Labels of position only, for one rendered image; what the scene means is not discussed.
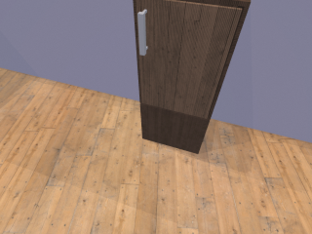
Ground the handle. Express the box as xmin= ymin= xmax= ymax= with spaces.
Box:
xmin=137 ymin=9 xmax=148 ymax=56

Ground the cupboard door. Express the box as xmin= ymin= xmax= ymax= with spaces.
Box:
xmin=136 ymin=0 xmax=243 ymax=119

